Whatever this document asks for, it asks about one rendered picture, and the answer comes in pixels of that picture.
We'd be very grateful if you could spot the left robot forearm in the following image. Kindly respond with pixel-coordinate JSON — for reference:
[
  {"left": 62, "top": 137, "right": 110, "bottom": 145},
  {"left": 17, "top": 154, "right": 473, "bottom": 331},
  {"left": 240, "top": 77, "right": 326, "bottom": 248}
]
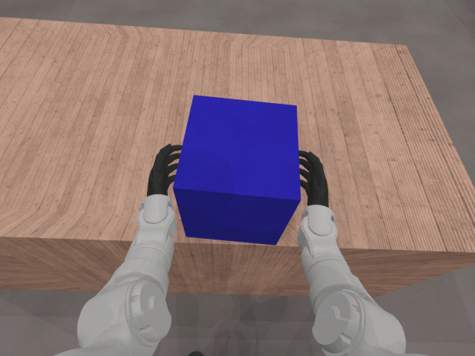
[{"left": 77, "top": 194, "right": 177, "bottom": 348}]

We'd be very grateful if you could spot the robot right hand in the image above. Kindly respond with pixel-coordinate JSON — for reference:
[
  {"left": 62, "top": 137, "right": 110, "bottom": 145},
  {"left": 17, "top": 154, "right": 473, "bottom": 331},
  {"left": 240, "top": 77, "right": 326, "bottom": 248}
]
[{"left": 299, "top": 151, "right": 329, "bottom": 208}]

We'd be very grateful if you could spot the robot left hand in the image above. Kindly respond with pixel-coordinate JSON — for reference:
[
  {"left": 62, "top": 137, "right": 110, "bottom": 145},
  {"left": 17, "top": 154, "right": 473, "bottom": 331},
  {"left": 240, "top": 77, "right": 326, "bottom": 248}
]
[{"left": 147, "top": 144, "right": 182, "bottom": 197}]

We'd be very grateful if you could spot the carton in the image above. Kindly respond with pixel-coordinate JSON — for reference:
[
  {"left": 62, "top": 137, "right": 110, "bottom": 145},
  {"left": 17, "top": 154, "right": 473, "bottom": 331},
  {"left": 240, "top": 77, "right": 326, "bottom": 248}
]
[{"left": 173, "top": 95, "right": 301, "bottom": 245}]

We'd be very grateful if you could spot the right robot forearm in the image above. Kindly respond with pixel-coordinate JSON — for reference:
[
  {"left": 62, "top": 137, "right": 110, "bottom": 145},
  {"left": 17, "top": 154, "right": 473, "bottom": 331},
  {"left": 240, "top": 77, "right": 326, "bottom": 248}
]
[{"left": 297, "top": 205, "right": 384, "bottom": 316}]

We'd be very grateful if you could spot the pedestal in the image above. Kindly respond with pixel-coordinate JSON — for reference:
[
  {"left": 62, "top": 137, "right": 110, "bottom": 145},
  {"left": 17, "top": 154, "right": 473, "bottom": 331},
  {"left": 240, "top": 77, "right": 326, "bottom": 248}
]
[{"left": 0, "top": 17, "right": 475, "bottom": 298}]

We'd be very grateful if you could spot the robot left upper arm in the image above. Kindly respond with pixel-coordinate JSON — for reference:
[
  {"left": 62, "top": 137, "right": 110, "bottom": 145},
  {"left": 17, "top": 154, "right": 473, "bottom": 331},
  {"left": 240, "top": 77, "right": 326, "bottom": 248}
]
[{"left": 54, "top": 279, "right": 171, "bottom": 356}]

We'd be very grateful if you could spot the robot right upper arm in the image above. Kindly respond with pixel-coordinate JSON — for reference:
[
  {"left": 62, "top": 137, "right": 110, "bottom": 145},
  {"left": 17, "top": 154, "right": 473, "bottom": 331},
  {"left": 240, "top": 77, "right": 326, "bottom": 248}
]
[{"left": 312, "top": 291, "right": 429, "bottom": 356}]

